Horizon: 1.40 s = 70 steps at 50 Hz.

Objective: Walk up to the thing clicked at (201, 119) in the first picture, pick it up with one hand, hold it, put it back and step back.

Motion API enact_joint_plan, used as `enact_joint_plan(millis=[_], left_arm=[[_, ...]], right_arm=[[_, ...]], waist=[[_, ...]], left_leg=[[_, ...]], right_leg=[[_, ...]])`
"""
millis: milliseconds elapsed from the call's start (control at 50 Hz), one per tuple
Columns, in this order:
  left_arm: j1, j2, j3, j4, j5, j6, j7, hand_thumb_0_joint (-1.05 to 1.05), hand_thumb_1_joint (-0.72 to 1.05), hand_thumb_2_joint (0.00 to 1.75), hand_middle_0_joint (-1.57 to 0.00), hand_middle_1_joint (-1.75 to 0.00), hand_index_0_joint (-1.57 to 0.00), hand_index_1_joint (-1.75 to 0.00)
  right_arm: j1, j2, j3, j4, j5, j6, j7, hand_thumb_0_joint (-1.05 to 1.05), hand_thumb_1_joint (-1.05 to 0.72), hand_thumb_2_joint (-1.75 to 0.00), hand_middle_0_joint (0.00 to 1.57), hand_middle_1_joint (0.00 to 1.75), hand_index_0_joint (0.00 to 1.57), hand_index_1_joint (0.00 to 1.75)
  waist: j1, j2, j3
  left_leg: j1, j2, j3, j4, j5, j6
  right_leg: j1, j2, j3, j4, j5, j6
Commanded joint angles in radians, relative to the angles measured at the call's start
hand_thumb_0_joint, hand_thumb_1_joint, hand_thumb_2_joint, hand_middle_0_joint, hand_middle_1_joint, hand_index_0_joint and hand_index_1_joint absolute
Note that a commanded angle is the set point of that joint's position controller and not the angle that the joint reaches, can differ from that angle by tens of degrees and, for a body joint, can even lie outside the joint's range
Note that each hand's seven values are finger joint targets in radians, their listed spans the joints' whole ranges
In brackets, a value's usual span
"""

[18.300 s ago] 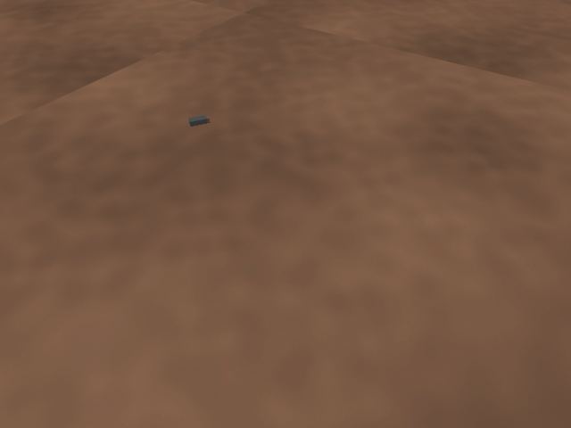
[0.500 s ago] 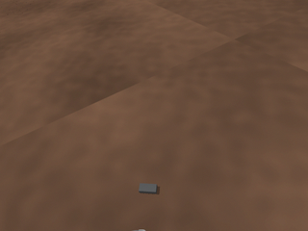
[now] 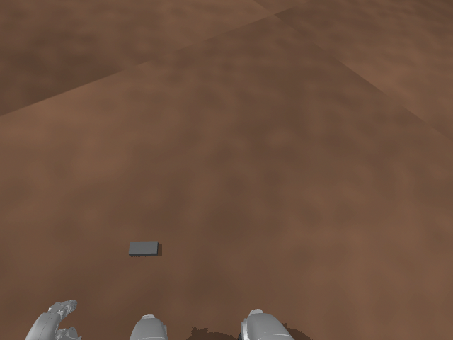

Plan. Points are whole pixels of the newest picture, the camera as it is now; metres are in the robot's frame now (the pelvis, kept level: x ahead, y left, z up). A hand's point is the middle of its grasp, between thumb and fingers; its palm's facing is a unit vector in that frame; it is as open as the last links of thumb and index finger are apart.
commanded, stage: walk up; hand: left
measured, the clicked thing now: (143, 248) +0.47 +0.27 -0.72
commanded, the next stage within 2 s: stand in 0.04 s
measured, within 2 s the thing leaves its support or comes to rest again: neither
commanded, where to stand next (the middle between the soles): +0.10 +0.01 m, yaw +3 degrees
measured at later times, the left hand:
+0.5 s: hand out of the picture +0.08 +0.26 -0.12, palm faces +0.04 -0.94 -0.35, open 7.4 cm
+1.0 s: hand out of the picture +0.02 +0.19 -0.13, palm faces +0.00 -0.97 -0.24, open 7.4 cm
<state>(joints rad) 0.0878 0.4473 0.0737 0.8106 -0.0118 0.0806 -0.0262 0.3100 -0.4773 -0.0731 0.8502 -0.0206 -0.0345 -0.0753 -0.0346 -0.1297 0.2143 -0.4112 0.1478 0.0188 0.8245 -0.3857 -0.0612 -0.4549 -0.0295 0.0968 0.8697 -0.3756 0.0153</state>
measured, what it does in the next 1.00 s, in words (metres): steps on the spot: left foot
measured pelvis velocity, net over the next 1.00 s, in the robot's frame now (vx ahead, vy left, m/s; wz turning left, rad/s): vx -0.02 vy -0.02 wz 0.01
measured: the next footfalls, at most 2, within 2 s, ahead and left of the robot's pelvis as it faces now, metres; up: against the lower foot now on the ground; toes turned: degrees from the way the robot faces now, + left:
left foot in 0.30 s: +0.08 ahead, +0.12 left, +0.00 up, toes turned -1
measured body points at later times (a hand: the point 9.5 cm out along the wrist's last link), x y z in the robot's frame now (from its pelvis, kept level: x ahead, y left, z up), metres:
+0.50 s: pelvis -0.01 -0.01 +0.03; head -0.01 +0.00 +0.48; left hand +0.07 +0.31 -0.09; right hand +0.08 -0.30 -0.09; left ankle +0.04 +0.12 -0.70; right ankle +0.04 -0.16 -0.70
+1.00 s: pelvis -0.02 -0.02 +0.04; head -0.01 -0.02 +0.49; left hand +0.02 +0.24 -0.11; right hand +0.04 -0.27 -0.11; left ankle +0.04 +0.12 -0.70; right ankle +0.04 -0.16 -0.70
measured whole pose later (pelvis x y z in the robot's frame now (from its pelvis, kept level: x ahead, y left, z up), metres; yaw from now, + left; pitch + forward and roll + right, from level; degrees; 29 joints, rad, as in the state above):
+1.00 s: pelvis -0.02 -0.02 +0.04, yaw +0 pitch -3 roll -1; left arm 0.18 0.25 0.00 1.11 0.00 0.02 -0.01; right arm 0.16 -0.25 0.01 1.10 0.00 0.04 0.01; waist 0.00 0.01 0.06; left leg -0.25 0.02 -0.04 0.43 -0.14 -0.03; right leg -0.23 -0.01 0.05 0.41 -0.14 0.03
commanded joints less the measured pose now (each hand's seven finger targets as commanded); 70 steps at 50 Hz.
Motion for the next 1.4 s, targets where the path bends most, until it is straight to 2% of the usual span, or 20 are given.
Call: enact_joint_plan(millis=[0, 20, 40, 60, 80, 120, 220, 280, 300, 340, 360, 380, 420, 540, 780, 880, 940, 1040, 1180, 1380], left_arm=[[0.205, 0.247, 0.095, 0.039, 0.037, -0.082, 0.029, 0.00, 0.90, 0.90, -0.20, -0.30, -0.20, -0.30], [0.299, 0.296, 0.058, 0.008, 0.029, -0.109, 0.036, 0.00, 0.90, 0.90, -0.20, -0.30, -0.20, -0.30], [0.259, 0.351, 0.074, 0.033, 0.041, -0.113, 0.049, 0.00, 0.90, 0.90, -0.20, -0.30, -0.20, -0.30], [0.182, 0.312, 0.078, 0.043, 0.048, -0.110, 0.057, 0.00, 0.90, 0.90, -0.20, -0.30, -0.20, -0.30], [0.114, 0.261, 0.062, 0.002, 0.035, -0.104, 0.055, 0.00, 0.90, 0.90, -0.20, -0.30, -0.20, -0.30], [0.036, 0.211, 0.036, -0.022, 0.042, -0.120, 0.070, 0.00, 0.90, 0.90, -0.20, -0.30, -0.20, -0.30], [0.043, 0.180, 0.026, 0.004, 0.023, -0.122, 0.057, 0.00, 0.90, 0.90, -0.20, -0.30, -0.20, -0.30], [0.007, 0.141, 0.023, 0.017, 0.011, -0.099, 0.049, 0.00, 0.90, 0.90, -0.20, -0.30, -0.20, -0.30], [0.009, 0.101, 0.010, 0.012, 0.007, -0.095, 0.047, 0.00, 0.90, 0.90, -0.20, -0.30, -0.20, -0.30], [0.020, 0.085, 0.005, 0.011, -0.009, -0.088, 0.049, 0.00, 0.90, 0.90, -0.20, -0.30, -0.20, -0.30], [0.032, 0.104, 0.018, 0.042, -0.006, -0.088, 0.047, 0.00, 0.90, 0.90, -0.20, -0.30, -0.20, -0.30], [0.066, 0.109, 0.020, 0.074, -0.002, -0.096, 0.038, 0.00, 0.90, 0.90, -0.20, -0.30, -0.20, -0.30], [0.043, 0.109, 0.013, 0.093, 0.016, -0.105, 0.019, 0.00, 0.90, 0.90, -0.20, -0.30, -0.20, -0.30], [0.033, 0.049, -0.026, 0.154, 0.016, -0.095, 0.007, 0.00, 0.90, 0.90, -0.20, -0.30, -0.20, -0.30], [0.039, 0.031, -0.039, 0.209, 0.023, -0.080, 0.020, 0.00, 0.90, 0.90, -0.20, -0.30, -0.20, -0.30], [0.071, -0.026, -0.041, 0.235, 0.017, -0.086, 0.025, 0.00, 0.90, 0.90, -0.20, -0.30, -0.20, -0.30], [0.064, -0.014, -0.032, 0.244, 0.021, -0.078, 0.027, 0.00, 0.90, 0.90, -0.20, -0.30, -0.20, -0.30], [0.095, -0.053, -0.036, 0.269, 0.022, -0.082, 0.033, 0.00, 0.90, 0.90, -0.20, -0.30, -0.20, -0.30], [0.084, -0.052, -0.032, 0.269, 0.024, -0.068, 0.035, 0.00, 0.90, 0.90, -0.20, -0.30, -0.20, -0.30], [0.092, -0.072, -0.033, 0.286, 0.030, -0.084, 0.038, 0.00, 0.90, 0.90, -0.20, -0.30, -0.20, -0.30]], right_arm=[[0.092, -0.137, -0.018, -0.044, 0.011, 0.000, 0.020, 0.00, -0.90, -0.90, 0.20, 0.30, 0.20, 0.30], [0.074, 0.029, 0.007, -0.094, 0.029, 0.016, 0.026, 0.00, -0.90, -0.90, 0.20, 0.30, 0.20, 0.30], [-0.087, -0.099, -0.022, -0.119, 0.038, 0.031, 0.012, 0.00, -0.90, -0.90, 0.20, 0.30, 0.20, 0.30], [-0.146, -0.156, -0.028, -0.116, 0.032, 0.028, 0.009, 0.00, -0.90, -0.90, 0.20, 0.30, 0.20, 0.30], [-0.166, -0.172, -0.044, -0.114, 0.035, 0.028, 0.020, 0.00, -0.90, -0.90, 0.20, 0.30, 0.20, 0.30], [-0.082, -0.146, -0.043, -0.059, 0.048, 0.023, 0.032, 0.00, -0.90, -0.90, 0.20, 0.30, 0.20, 0.30], [-0.084, -0.106, -0.034, -0.023, 0.025, 0.020, 0.043, 0.00, -0.90, -0.90, 0.20, 0.30, 0.20, 0.30], [-0.004, -0.082, -0.029, 0.038, 0.020, 0.019, 0.052, 0.00, -0.90, -0.90, 0.20, 0.30, 0.20, 0.30], [-0.036, -0.108, -0.032, 0.035, 0.008, 0.015, 0.052, 0.00, -0.90, -0.90, 0.20, 0.30, 0.20, 0.30], [-0.175, -0.208, -0.040, 0.003, -0.004, 0.006, 0.059, 0.00, -0.90, -0.90, 0.20, 0.30, 0.20, 0.30], [-0.248, -0.179, -0.032, 0.004, -0.011, 0.007, 0.067, 0.00, -0.90, -0.90, 0.20, 0.30, 0.20, 0.30], [-0.300, -0.133, -0.021, 0.005, -0.003, 0.011, 0.074, 0.00, -0.90, -0.90, 0.20, 0.30, 0.20, 0.30], [-0.281, -0.088, -0.001, 0.005, 0.011, 0.011, 0.080, 0.00, -0.90, -0.90, 0.20, 0.30, 0.20, 0.30], [-0.268, 0.008, 0.035, 0.083, 0.022, 0.037, 0.098, 0.00, -0.90, -0.90, 0.20, 0.30, 0.20, 0.30], [-0.204, 0.016, 0.037, 0.154, 0.016, 0.065, 0.089, 0.00, -0.90, -0.90, 0.20, 0.30, 0.20, 0.30], [-0.212, 0.042, 0.043, 0.179, 0.014, 0.041, 0.079, 0.00, -0.90, -0.90, 0.20, 0.30, 0.20, 0.30], [-0.191, 0.057, 0.044, 0.195, 0.012, 0.044, 0.077, 0.00, -0.90, -0.90, 0.20, 0.30, 0.20, 0.30], [-0.202, 0.074, 0.043, 0.218, 0.013, 0.033, 0.071, 0.00, -0.90, -0.90, 0.20, 0.30, 0.20, 0.30], [-0.160, 0.093, 0.044, 0.246, 0.009, 0.049, 0.066, 0.00, -0.90, -0.90, 0.20, 0.30, 0.20, 0.30], [-0.160, 0.101, 0.043, 0.256, 0.007, 0.035, 0.063, 0.00, -0.90, -0.90, 0.20, 0.30, 0.20, 0.30]], waist=[[0.087, 0.094, -0.419], [0.064, -0.124, -0.461], [0.132, -0.120, -0.438], [0.108, -0.092, -0.349], [0.078, 0.035, -0.221], [0.006, -0.034, -0.217], [0.020, -0.197, -0.196], [-0.024, -0.181, -0.217], [-0.018, -0.091, -0.229], [0.035, 0.225, -0.208], [0.056, 0.284, -0.158], [0.089, 0.246, -0.137], [0.057, 0.205, -0.162], [0.042, 0.221, -0.146], [0.013, 0.085, -0.176], [0.036, 0.133, -0.246], [0.029, 0.107, -0.207], [0.043, 0.127, -0.236], [0.032, 0.146, -0.153], [0.029, 0.148, -0.220]], left_leg=[[-0.045, -0.031, -0.032, 0.289, 0.155, 0.141], [-0.164, -0.161, -0.093, 0.404, -0.327, 0.081], [-0.170, -0.131, -0.168, 0.403, -0.294, 0.102], [-0.184, -0.104, -0.171, 0.383, -0.278, 0.116], [-0.165, -0.116, -0.170, 0.347, -0.252, 0.092], [-0.123, -0.123, -0.138, 0.198, -0.208, 0.084], [0.093, -0.130, -0.040, -0.088, -0.070, 0.062], [0.350, -0.144, -0.019, -0.316, 0.201, 0.083], [0.390, -0.083, -0.116, -0.357, 0.208, 0.101], [0.160, 0.105, -0.368, -0.495, -0.045, 0.214], [-0.006, 0.104, -0.375, -0.557, -0.204, 0.232], [-0.047, 0.051, -0.300, -0.553, -0.274, 0.200], [0.065, -0.019, -0.222, -0.539, -0.145, 0.127], [0.119, -0.047, -0.201, -0.568, -0.119, 0.076], [0.223, -0.076, -0.137, -0.478, 0.016, 0.071], [0.210, -0.055, -0.151, -0.500, 0.098, 0.080], [0.139, -0.063, -0.156, -0.518, 0.000, 0.074], [0.153, -0.059, -0.155, -0.512, 0.106, 0.076], [0.119, -0.068, -0.156, -0.524, -0.025, 0.065], [0.164, -0.059, -0.153, -0.511, 0.092, 0.071]], right_leg=[[0.481, -0.044, 0.088, -0.319, 0.340, -0.060], [0.542, -0.366, 0.466, -0.356, 0.682, -0.069], [0.385, -0.353, 0.496, -0.399, 0.611, -0.265], [0.319, -0.286, 0.467, -0.402, 0.369, -0.266], [0.243, -0.226, 0.356, -0.434, 0.331, -0.228], [0.307, -0.194, 0.196, -0.336, 0.530, -0.177], [0.239, -0.155, 0.168, -0.371, 0.631, -0.171], [0.072, -0.104, 0.119, -0.367, 0.305, -0.111], [0.031, -0.084, 0.108, -0.354, 0.220, -0.077], [0.135, 0.023, -0.017, -0.266, -0.058, -0.035], [0.269, 0.013, -0.028, -0.220, -0.067, -0.020], [0.336, -0.005, -0.024, -0.292, -0.021, -0.026], [0.291, -0.026, 0.016, -0.385, 0.103, -0.041], [0.249, -0.032, 0.034, -0.518, 0.073, -0.014], [0.118, -0.062, 0.079, -0.644, -0.080, -0.014], [0.230, -0.050, 0.035, -0.570, 0.133, -0.010], [0.219, -0.044, 0.036, -0.571, 0.040, -0.008], [0.282, -0.047, 0.012, -0.538, 0.179, -0.008], [0.175, -0.037, 0.025, -0.560, 0.014, -0.010], [0.230, -0.042, 0.008, -0.532, 0.151, -0.013]])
